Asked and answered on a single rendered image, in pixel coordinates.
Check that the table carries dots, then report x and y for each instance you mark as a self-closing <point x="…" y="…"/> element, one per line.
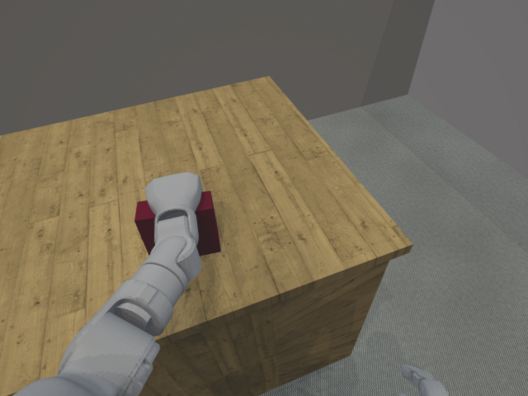
<point x="304" y="246"/>

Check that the robot left forearm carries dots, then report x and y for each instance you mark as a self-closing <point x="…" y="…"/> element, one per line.
<point x="148" y="298"/>

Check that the sponge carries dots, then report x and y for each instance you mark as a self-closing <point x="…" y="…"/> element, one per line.
<point x="207" y="227"/>

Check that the robot left hand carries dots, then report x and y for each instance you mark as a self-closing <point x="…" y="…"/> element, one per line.
<point x="177" y="189"/>

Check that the left robot upper arm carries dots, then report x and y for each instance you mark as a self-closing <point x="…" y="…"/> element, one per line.
<point x="114" y="359"/>

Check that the robot right hand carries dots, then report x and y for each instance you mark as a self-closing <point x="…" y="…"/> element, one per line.
<point x="423" y="381"/>

